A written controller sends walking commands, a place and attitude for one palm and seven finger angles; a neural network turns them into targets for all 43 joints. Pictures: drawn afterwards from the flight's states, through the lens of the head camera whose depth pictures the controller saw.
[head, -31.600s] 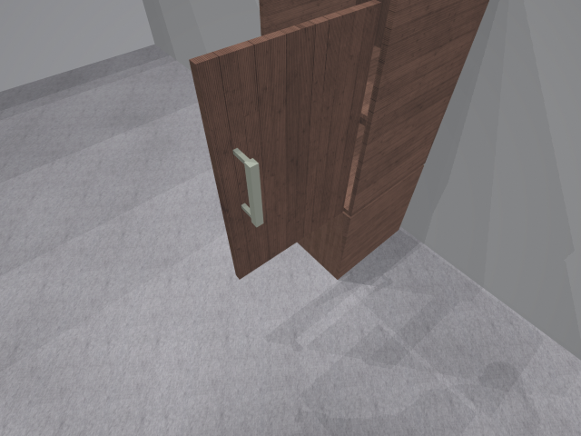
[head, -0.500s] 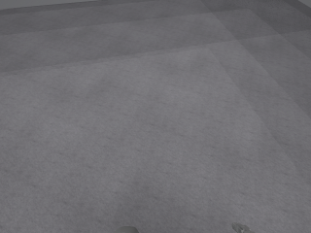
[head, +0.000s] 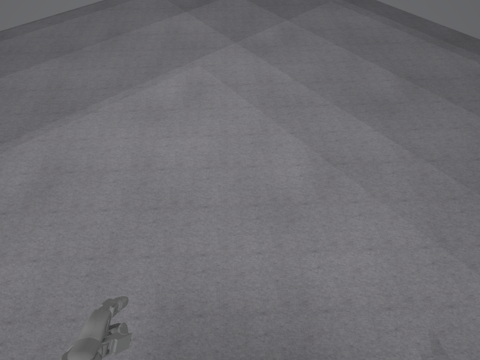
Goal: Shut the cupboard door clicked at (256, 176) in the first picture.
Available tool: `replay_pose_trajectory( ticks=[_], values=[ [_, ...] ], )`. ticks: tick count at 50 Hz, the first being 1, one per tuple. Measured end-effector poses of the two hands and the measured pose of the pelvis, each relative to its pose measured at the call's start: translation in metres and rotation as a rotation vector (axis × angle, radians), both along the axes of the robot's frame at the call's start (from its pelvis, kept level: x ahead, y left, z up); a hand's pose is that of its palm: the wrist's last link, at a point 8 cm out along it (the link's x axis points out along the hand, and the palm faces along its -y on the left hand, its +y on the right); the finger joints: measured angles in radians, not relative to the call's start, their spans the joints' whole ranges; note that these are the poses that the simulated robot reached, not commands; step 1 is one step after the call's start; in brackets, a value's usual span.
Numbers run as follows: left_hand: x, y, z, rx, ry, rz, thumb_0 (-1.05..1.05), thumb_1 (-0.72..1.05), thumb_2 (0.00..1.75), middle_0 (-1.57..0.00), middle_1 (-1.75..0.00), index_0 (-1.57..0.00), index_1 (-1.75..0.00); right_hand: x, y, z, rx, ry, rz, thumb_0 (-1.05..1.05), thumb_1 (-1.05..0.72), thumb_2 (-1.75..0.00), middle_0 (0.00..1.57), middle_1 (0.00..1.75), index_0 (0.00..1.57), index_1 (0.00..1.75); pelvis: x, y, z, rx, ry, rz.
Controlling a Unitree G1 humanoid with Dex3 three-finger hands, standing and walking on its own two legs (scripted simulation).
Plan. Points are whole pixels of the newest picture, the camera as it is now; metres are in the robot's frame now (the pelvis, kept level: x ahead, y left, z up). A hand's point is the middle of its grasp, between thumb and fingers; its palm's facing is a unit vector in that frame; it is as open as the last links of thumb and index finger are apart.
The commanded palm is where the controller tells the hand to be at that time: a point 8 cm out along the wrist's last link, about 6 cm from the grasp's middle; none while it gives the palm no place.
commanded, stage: turn to face it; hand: left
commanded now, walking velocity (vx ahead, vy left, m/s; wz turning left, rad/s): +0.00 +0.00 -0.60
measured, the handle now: out of the picture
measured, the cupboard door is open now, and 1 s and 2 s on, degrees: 65 65 65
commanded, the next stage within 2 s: none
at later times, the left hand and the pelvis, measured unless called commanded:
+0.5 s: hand out of the picture +0.14 +0.21 -0.15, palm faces -0.23 -0.95 -0.20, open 7.3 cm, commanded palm none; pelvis +0.01 +0.02 +0.02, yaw -17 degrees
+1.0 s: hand (184, 331) +0.19 +0.12 -0.15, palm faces -0.53 -0.82 -0.22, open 7.3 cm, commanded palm none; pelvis +0.01 -0.01 +0.01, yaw -34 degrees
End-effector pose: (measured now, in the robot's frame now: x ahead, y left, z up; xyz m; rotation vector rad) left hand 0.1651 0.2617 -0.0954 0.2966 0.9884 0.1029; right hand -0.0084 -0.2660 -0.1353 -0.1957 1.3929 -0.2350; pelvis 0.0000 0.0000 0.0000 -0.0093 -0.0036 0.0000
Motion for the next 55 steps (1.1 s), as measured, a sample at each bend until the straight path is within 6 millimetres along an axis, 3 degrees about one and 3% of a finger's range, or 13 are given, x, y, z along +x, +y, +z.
replay_pose_trajectory(
  ticks=[3, 9, 13, 18, 23, 27, 34, 38, 47, 52, 55],
  values=[
    [-0.006, -0.019, 0.000, 0.000, 0.031, -0.029, 0.00, 0.91, 0.90, -0.20, -0.30, -0.20, -0.30, 0.005, -0.006, -0.002, 0.003, -0.013, -0.037, 0.01, -0.91, -0.90, 0.20, 0.30, 0.20, 0.30, -0.003, -0.003, 0.004, 0.002, -0.006, -0.036],
    [-0.032, -0.039, -0.007, -0.036, 0.151, -0.054, 0.00, 0.91, 0.90, -0.20, -0.30, -0.21, -0.30, 0.036, -0.002, 0.013, 0.017, -0.136, -0.061, 0.01, -0.91, -0.90, 0.20, 0.30, 0.20, 0.30, -0.002, -0.005, 0.015, 0.025, 0.005, -0.099],
    [-0.044, -0.038, -0.016, -0.063, 0.200, -0.058, 0.00, 0.91, 0.90, -0.21, -0.30, -0.21, -0.30, 0.053, 0.005, 0.022, 0.005, -0.195, -0.070, 0.01, -0.91, -0.90, 0.20, 0.30, 0.20, 0.30, 0.001, 0.002, 0.016, 0.028, 0.015, -0.146],
    [-0.046, -0.018, -0.036, -0.081, 0.251, -0.062, 0.00, 0.91, 0.90, -0.21, -0.30, -0.21, -0.30, 0.064, 0.016, 0.028, -0.048, -0.262, -0.089, 0.01, -0.91, -0.90, 0.20, 0.30, 0.20, 0.30, 0.007, 0.018, 0.006, 0.006, 0.034, -0.210],
    [-0.033, -0.006, -0.033, -0.063, 0.268, -0.102, 0.01, 0.91, 0.90, -0.20, -0.30, -0.20, -0.30, 0.045, 0.024, 0.039, -0.067, -0.244, -0.110, 0.01, -0.91, -0.90, 0.20, 0.30, 0.20, 0.30, 0.007, 0.020, 0.014, -0.009, 0.017, -0.271],
    [-0.014, -0.011, -0.023, -0.046, 0.250, -0.151, 0.01, 0.91, 0.90, -0.20, -0.30, -0.20, -0.30, 0.020, 0.022, 0.039, -0.062, -0.212, -0.166, 0.01, -0.91, -0.90, 0.20, 0.30, 0.20, 0.30, 0.006, 0.017, 0.018, -0.024, 0.010, -0.321],
    [0.023, -0.050, -0.016, 0.014, 0.171, -0.292, 0.00, 0.91, 0.90, -0.20, -0.30, -0.20, -0.30, -0.033, -0.004, 0.009, -0.031, -0.175, -0.309, 0.01, -0.91, -0.90, 0.20, 0.30, 0.20, 0.30, 0.000, -0.007, 0.002, 0.004, 0.007, -0.412],
    [0.028, -0.071, -0.011, 0.038, 0.150, -0.336, 0.00, 0.91, 0.90, -0.20, -0.30, -0.20, -0.30, -0.054, -0.018, 0.001, -0.037, -0.128, -0.375, 0.01, -0.91, -0.90, 0.20, 0.30, 0.20, 0.30, -0.004, -0.012, 0.002, 0.000, 0.005, -0.449],
    [0.035, -0.098, -0.015, 0.012, 0.216, -0.434, 0.00, 0.91, 0.90, -0.20, -0.30, -0.21, -0.30, -0.054, -0.018, 0.027, -0.067, -0.181, -0.456, 0.01, -0.91, -0.90, 0.20, 0.30, 0.19, 0.30, 0.003, -0.013, 0.015, 0.029, 0.024, -0.549],
    [0.056, -0.101, -0.034, -0.018, 0.236, -0.475, 0.00, 0.91, 0.90, -0.21, -0.30, -0.21, -0.30, -0.051, -0.003, 0.030, -0.111, -0.209, -0.492, 0.01, -0.91, -0.90, 0.20, 0.30, 0.20, 0.30, 0.016, -0.003, 0.007, 0.011, 0.039, -0.609],
    [0.070, -0.106, -0.035, -0.018, 0.245, -0.516, 0.00, 0.91, 0.90, -0.20, -0.30, -0.21, -0.30, -0.059, 0.010, 0.035, -0.113, -0.195, -0.512, 0.01, -0.91, -0.90, 0.20, 0.30, 0.20, 0.30, 0.019, -0.002, 0.010, 0.007, 0.033, -0.651]
  ],
)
